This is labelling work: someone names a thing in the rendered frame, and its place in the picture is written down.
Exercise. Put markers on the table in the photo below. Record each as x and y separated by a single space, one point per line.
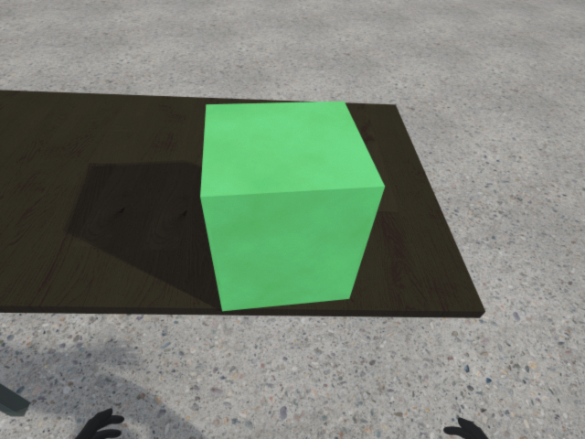
100 213

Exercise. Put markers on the carton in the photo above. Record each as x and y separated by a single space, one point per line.
289 194

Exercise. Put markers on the left robot hand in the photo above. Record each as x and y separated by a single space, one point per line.
100 420

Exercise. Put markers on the right robot hand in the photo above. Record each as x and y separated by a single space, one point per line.
468 431

